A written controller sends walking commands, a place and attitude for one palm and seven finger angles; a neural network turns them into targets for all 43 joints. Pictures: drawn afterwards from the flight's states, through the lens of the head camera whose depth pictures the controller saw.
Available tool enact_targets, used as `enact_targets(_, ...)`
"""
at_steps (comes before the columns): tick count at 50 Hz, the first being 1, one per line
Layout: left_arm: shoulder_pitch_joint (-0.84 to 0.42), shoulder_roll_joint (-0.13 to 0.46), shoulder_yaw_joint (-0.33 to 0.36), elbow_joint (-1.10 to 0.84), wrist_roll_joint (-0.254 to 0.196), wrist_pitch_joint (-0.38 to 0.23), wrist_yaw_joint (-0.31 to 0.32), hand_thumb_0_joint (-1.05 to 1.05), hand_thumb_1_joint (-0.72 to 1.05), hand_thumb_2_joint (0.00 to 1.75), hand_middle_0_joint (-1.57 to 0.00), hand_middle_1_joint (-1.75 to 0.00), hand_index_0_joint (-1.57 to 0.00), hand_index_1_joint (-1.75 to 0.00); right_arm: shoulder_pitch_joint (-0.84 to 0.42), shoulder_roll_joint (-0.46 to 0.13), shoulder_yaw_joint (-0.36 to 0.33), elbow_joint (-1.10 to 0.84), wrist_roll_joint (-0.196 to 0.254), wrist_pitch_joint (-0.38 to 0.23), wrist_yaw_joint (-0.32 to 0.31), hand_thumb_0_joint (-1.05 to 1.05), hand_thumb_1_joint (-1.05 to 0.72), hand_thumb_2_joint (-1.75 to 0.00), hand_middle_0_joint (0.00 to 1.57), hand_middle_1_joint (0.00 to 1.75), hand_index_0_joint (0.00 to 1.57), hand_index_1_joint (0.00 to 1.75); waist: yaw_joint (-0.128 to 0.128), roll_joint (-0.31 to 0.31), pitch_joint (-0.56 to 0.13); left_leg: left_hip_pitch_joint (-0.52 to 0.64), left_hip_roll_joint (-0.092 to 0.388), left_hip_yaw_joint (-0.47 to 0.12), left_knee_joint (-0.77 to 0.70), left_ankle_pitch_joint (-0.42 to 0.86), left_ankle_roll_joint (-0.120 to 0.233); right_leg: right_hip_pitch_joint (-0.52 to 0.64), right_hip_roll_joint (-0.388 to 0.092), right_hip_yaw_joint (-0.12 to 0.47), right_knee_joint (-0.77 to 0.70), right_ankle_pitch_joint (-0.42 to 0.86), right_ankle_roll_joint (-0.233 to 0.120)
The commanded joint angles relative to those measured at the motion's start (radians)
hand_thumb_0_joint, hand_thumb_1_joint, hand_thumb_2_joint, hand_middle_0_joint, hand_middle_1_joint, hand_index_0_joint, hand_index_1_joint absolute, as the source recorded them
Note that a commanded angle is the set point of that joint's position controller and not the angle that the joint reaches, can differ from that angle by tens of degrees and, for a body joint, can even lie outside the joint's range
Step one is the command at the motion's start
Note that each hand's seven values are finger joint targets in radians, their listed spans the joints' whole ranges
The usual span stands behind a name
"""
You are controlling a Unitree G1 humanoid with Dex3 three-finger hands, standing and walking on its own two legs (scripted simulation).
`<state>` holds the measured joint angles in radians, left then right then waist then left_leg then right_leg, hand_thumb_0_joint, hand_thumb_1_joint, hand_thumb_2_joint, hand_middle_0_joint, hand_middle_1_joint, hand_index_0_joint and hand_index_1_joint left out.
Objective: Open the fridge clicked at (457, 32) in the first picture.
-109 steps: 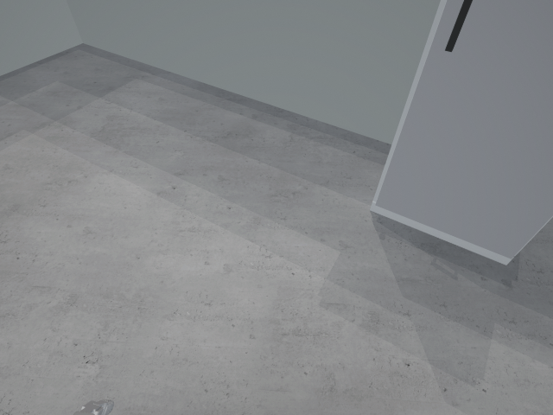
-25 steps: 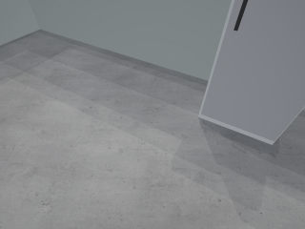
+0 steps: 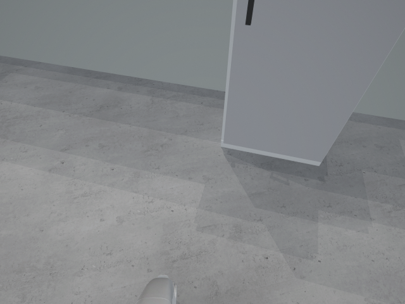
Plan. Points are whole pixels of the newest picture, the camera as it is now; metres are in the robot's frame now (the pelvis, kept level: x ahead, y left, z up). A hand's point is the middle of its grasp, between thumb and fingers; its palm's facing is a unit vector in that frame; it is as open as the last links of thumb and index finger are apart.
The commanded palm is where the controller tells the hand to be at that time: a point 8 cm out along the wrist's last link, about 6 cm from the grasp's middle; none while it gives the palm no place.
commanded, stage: walk to a spot facing it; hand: left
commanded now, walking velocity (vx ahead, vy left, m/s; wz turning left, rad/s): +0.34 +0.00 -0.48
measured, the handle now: out of the picture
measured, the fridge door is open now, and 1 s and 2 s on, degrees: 0 0 0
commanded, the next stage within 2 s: none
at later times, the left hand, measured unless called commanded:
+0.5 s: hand (127, 215) +0.35 +0.25 -0.16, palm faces -0.27 -0.93 -0.23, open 7.3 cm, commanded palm none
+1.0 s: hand (168, 193) +0.43 +0.15 -0.17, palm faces -0.54 -0.81 -0.22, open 7.3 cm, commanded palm none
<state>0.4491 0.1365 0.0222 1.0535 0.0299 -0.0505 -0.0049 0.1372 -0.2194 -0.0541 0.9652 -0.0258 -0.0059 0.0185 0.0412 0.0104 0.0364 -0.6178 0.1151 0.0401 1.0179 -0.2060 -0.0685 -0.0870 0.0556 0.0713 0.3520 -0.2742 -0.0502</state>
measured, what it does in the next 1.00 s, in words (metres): walks ahead, turning right: left foot, then right foot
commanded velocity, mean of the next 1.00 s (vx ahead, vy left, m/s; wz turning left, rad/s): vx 0.06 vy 0.00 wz -0.60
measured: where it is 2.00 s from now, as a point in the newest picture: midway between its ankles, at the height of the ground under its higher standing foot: (207, 291)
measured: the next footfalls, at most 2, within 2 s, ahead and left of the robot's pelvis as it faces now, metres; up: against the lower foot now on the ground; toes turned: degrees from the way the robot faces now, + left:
left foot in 0.18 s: +0.23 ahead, +0.16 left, +0.00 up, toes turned +0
right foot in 0.68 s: +0.27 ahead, -0.09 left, +0.00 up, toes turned -32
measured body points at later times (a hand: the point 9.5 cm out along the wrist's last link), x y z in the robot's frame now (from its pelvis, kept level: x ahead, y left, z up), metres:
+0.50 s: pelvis +0.18 +0.08 -0.01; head +0.21 +0.08 +0.44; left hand +0.36 +0.30 -0.15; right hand +0.11 -0.17 -0.14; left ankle +0.19 +0.17 -0.74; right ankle +0.19 -0.07 -0.67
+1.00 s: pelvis +0.25 +0.04 -0.01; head +0.28 +0.02 +0.43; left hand +0.46 +0.19 -0.16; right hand +0.20 -0.22 -0.15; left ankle +0.33 +0.16 -0.71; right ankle +0.23 -0.07 -0.74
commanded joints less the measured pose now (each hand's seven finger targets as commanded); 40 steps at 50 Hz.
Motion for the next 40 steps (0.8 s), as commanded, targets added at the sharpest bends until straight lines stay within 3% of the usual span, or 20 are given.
enact_targets(1,0.046,0.204,0.059,-0.042,0.0,-0.024,0.024,0.0,0.9,0.9,-0.2,-0.3,-0.2,-0.3,-0.134,-0.047,-0.015,-0.123,0.009,-0.037,0.006,0.0,-0.9,-0.9,0.2,0.3,0.2,0.3,0.013,-0.127,0.043,-0.084,0.001,0.009,-0.134,0.016,-0.002,0.053,-0.252,0.222,-0.109,0.284,-0.133)
enact_targets(5,0.013,0.219,0.069,-0.057,0.002,-0.013,0.029,0.0,0.9,0.9,-0.2,-0.3,-0.2,-0.3,-0.131,-0.042,-0.011,-0.139,0.017,-0.056,0.002,0.0,-0.9,-0.9,0.2,0.3,0.2,0.3,0.011,-0.166,0.028,0.155,-0.044,0.025,-0.357,-0.035,0.028,-0.015,-0.245,0.239,-0.026,0.414,-0.111)
enact_targets(7,-0.045,0.229,0.08,-0.071,-0.006,-0.012,0.026,0.0,0.9,0.9,-0.2,-0.3,-0.2,-0.3,0.082,-0.086,-0.025,-0.074,0.014,-0.067,-0.019,0.0,-0.9,-0.9,0.2,0.3,0.2,0.3,-0.09,-0.111,-0.051,0.479,-0.073,0.036,-0.523,0.035,0.044,-0.128,-0.17,0.18,0.181,0.468,-0.068)
enact_targets(8,-0.034,0.193,0.079,-0.083,-0.015,-0.011,0.017,0.0,0.9,0.9,-0.2,-0.3,-0.2,-0.3,0.233,-0.169,-0.044,-0.032,0.007,-0.071,-0.035,0.0,-0.9,-0.9,0.2,0.3,0.2,0.3,-0.146,0.001,-0.155,0.749,0.035,-0.056,-0.542,0.033,0.066,-0.268,-0.101,0.126,0.393,0.329,-0.035)
enact_targets(9,0.015,0.126,0.074,-0.095,-0.027,-0.007,0.002,0.0,0.9,0.9,-0.2,-0.3,-0.2,-0.3,0.349,-0.284,-0.07,-0.005,-0.006,-0.074,-0.04,0.0,-0.9,-0.9,0.2,0.3,0.2,0.3,-0.157,0.326,-0.268,0.922,0.372,-0.451,-0.622,0.052,0.157,-0.491,0.027,-0.03,0.747,-0.265,0.028)
enact_targets(10,-0.033,0.147,0.073,-0.112,-0.02,-0.007,0.002,0.0,0.9,0.9,-0.2,-0.3,-0.2,-0.3,0.347,-0.271,-0.054,-0.01,0.001,-0.06,-0.038,0.0,-0.9,-0.9,0.2,0.3,0.2,0.3,-0.151,0.267,-0.233,0.806,0.437,-0.564,-0.732,-0.034,0.21,-0.536,-0.01,0.014,0.919,-0.31,0.024)
enact_targets(11,-0.081,0.149,0.075,-0.132,-0.015,-0.003,-0.003,0.0,0.9,0.9,-0.2,-0.3,-0.2,-0.3,0.257,-0.23,-0.047,-0.042,0.003,-0.054,-0.033,0.0,-0.9,-0.9,0.2,0.3,0.2,0.3,-0.116,0.146,-0.096,0.631,0.417,-0.494,-0.77,-0.142,0.24,-0.55,-0.072,-0.011,0.971,-0.267,0.024)
enact_targets(14,-0.124,0.129,0.082,-0.125,0.003,0.03,-0.026,0.0,0.9,0.9,-0.2,-0.3,-0.2,-0.3,0.121,-0.083,-0.005,-0.057,0.002,-0.071,-0.04,0.0,-0.9,-0.9,0.2,0.3,0.2,0.3,-0.04,0.14,0.053,0.385,0.285,-0.188,-0.78,0.066,0.163,-0.515,-0.14,-0.046,0.976,-0.095,0.053)
enact_targets(16,-0.095,0.1,0.076,-0.118,0.0,0.053,-0.031,0.0,0.9,0.9,-0.2,-0.3,-0.2,-0.3,0.12,-0.066,0.0,-0.039,0.005,-0.079,-0.048,0.0,-0.9,-0.9,0.2,0.3,0.2,0.3,-0.011,0.147,0.006,0.386,0.235,-0.03,-0.732,0.325,0.149,-0.472,-0.139,-0.074,0.944,-0.045,0.069)
enact_targets(20,-0.165,0.093,0.076,-0.16,0.0,0.087,-0.036,0.0,0.9,0.9,-0.2,-0.3,-0.2,-0.3,0.133,-0.078,-0.01,-0.03,0.006,-0.07,-0.052,0.0,-0.9,-0.9,0.2,0.3,0.2,0.3,-0.015,0.13,-0.005,0.435,0.234,0.088,-0.735,0.358,0.179,-0.513,-0.156,-0.103,0.805,0.016,0.092)
enact_targets(28,-0.374,0.105,0.062,-0.235,0.0,0.09,-0.033,0.0,0.9,0.9,-0.2,-0.3,-0.2,-0.3,0.207,-0.132,-0.027,0.0,-0.003,-0.04,-0.044,0.0,-0.9,-0.9,0.2,0.3,0.2,0.3,-0.078,0.125,0.015,0.53,0.261,0.184,-0.643,0.472,0.175,-0.438,-0.136,-0.171,0.458,0.01,0.078)
enact_targets(30,-0.372,0.118,0.062,-0.241,-0.002,0.083,-0.03,0.0,0.9,0.9,-0.2,-0.3,-0.2,-0.3,0.205,-0.154,-0.035,-0.004,-0.004,-0.032,-0.042,0.0,-0.9,-0.9,0.2,0.3,0.2,0.3,-0.075,0.126,-0.007,0.556,0.271,0.202,-0.583,0.519,0.163,-0.374,-0.112,-0.19,0.38,-0.027,0.062)
enact_targets(31,-0.346,0.133,0.064,-0.239,-0.001,0.077,-0.026,0.0,0.9,0.9,-0.2,-0.3,-0.2,-0.3,0.204,-0.165,-0.04,-0.007,-0.002,-0.027,-0.039,0.0,-0.9,-0.9,0.2,0.3,0.2,0.3,-0.059,0.126,-0.026,0.56,0.273,0.215,-0.516,0.575,0.148,-0.32,-0.096,-0.2,0.331,-0.026,0.051)
enact_targets(32,-0.275,0.159,0.07,-0.224,0.001,0.066,-0.023,0.0,0.9,0.9,-0.2,-0.3,-0.2,-0.3,0.2,-0.171,-0.04,-0.015,0.001,-0.024,-0.037,0.0,-0.9,-0.9,0.2,0.3,0.2,0.3,-0.019,0.1,-0.071,0.542,0.256,0.242,-0.379,0.608,0.117,-0.204,-0.077,-0.204,0.24,0.025,0.038)
enact_targets(33,-0.165,0.224,0.084,-0.193,0.004,0.048,-0.016,0.0,0.9,0.9,-0.2,-0.3,-0.2,-0.3,0.206,-0.162,-0.037,-0.028,0.011,-0.02,-0.028,0.0,-0.9,-0.9,0.2,0.3,0.2,0.3,0.037,-0.02,-0.152,0.386,0.227,0.269,-0.146,0.456,0.062,0.04,-0.141,-0.121,0.132,0.234,0.003)
enact_targets(34,-0.087,0.355,0.109,-0.179,0.004,0.034,0.001,0.0,0.9,0.9,-0.2,-0.3,-0.2,-0.3,0.226,-0.083,-0.017,-0.072,0.018,-0.015,-0.02,0.0,-0.9,-0.9,0.2,0.3,0.2,0.3,0.05,-0.313,-0.241,0.047,0.034,0.267,0.159,-0.328,-0.015,0.28,-0.441,0.325,0.104,0.717,-0.13)
enact_targets(35,-0.047,0.394,0.119,-0.164,-0.024,0.045,0.017,0.0,0.9,0.9,-0.2,-0.3,-0.2,-0.3,0.165,-0.096,-0.013,-0.096,0.02,-0.007,-0.039,0.0,-0.9,-0.9,0.2,0.3,0.2,0.3,0.07,-0.282,-0.302,0.008,-0.003,0.085,0.293,-0.47,-0.014,0.283,-0.502,0.354,0.11,0.98,-0.216)
enact_targets(36,-0.099,0.343,0.111,-0.173,-0.027,0.052,0.029,0.0,0.9,0.9,-0.2,-0.3,-0.2,-0.3,0.14,-0.105,-0.018,-0.097,0.025,0.002,-0.046,0.0,-0.9,-0.9,0.2,0.3,0.2,0.3,0.043,-0.189,-0.241,0.011,0.043,0.016,0.299,-0.393,-0.005,0.211,-0.462,0.254,0.102,0.857,-0.213)
enact_targets(38,-0.233,0.286,0.093,-0.213,-0.023,0.06,0.033,0.0,0.9,0.9,-0.2,-0.3,-0.2,-0.3,0.092,-0.097,-0.016,-0.092,0.016,0.016,-0.041,0.0,-0.9,-0.9,0.2,0.3,0.2,0.3,0.001,-0.143,-0.134,0.029,0.058,-0.007,0.255,-0.281,-0.014,0.031,-0.366,0.201,0.053,0.613,-0.158)
enact_targets(40,-0.311,0.256,0.082,-0.232,-0.016,0.061,0.033,0.0,0.9,0.9,-0.2,-0.3,-0.2,-0.3,0.121,-0.082,-0.017,-0.073,0.007,0.036,-0.042,0.0,-0.9,-0.9,0.2,0.3,0.2,0.3,-0.05,-0.094,-0.081,0.114,0.038,-0.005,0.178,-0.224,-0.02,-0.145,-0.316,0.148,0.003,0.476,-0.132)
